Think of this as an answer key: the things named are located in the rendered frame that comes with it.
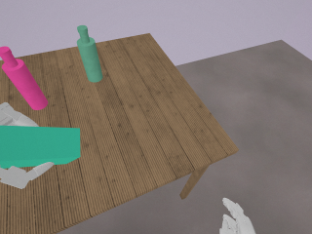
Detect sponge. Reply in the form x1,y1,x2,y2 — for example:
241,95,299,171
0,125,81,169

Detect robot right hand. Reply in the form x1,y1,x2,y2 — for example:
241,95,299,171
219,197,256,234

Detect table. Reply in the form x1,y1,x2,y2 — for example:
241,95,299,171
0,33,239,234

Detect robot left hand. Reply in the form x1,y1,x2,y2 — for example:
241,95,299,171
0,102,55,189

